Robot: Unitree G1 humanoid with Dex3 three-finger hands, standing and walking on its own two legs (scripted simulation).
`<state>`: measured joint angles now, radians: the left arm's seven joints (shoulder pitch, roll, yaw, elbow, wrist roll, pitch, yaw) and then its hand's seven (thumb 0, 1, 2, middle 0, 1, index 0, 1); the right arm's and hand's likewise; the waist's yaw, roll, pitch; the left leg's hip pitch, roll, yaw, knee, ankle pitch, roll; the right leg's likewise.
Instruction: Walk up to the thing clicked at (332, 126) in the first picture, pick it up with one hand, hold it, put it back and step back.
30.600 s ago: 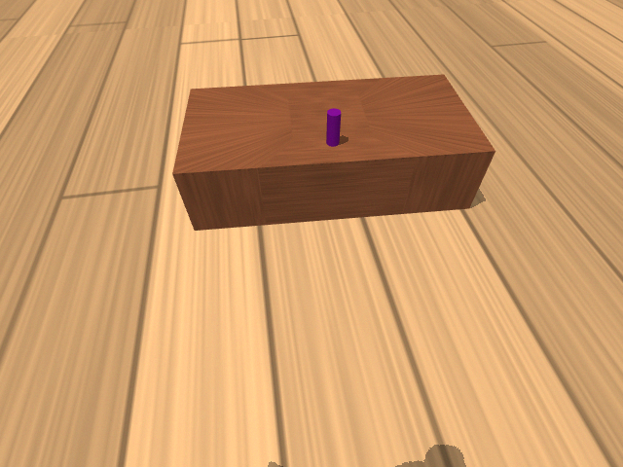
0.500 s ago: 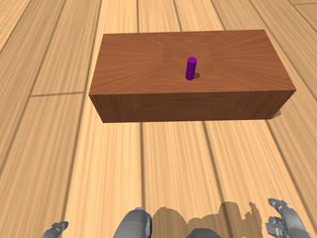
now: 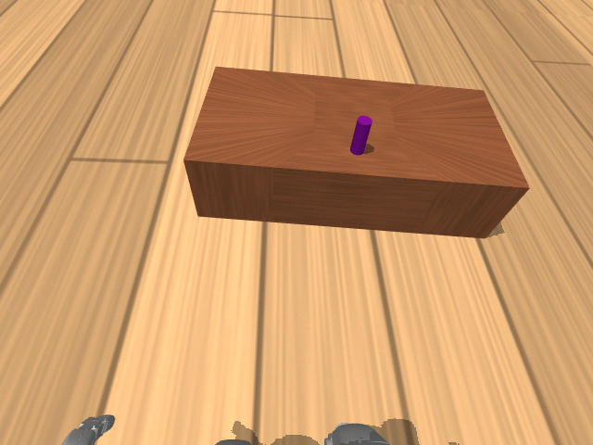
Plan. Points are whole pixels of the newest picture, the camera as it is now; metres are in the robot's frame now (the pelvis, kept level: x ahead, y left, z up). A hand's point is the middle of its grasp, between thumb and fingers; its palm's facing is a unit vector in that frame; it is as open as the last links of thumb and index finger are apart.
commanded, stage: step back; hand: right
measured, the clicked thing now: (360, 136) +1.12 -0.20 -0.37
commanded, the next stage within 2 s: stand in 0.98 s
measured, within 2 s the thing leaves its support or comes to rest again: neither
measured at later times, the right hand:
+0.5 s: hand out of the picture +0.05 -0.27 -0.14, palm faces +0.01 +0.93 -0.37, open 7.4 cm
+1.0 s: hand out of the picture +0.13 -0.28 -0.14, palm faces +0.01 +0.93 -0.38, open 7.4 cm
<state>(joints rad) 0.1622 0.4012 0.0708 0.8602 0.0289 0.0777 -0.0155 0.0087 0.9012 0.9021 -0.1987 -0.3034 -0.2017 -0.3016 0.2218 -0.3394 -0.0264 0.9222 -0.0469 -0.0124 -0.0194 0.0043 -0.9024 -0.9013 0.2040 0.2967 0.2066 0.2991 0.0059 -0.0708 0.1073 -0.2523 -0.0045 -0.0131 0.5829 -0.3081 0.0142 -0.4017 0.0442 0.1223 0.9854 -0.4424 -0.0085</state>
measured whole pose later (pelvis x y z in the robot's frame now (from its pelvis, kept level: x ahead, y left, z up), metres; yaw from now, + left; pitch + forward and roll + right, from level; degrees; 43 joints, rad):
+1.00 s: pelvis +0.03 -0.02 +0.00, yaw -1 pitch -2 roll +0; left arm 0.06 0.37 0.03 1.02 0.01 -0.01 0.00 0.01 0.90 0.90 -0.20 -0.30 -0.20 -0.30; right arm 0.10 -0.34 -0.02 1.05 -0.01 -0.03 -0.01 0.00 -0.91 -0.90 0.20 0.30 0.20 0.30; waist 0.00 -0.03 0.06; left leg -0.21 0.02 0.00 0.54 -0.31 -0.01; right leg -0.17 -0.03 -0.03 0.52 -0.32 0.02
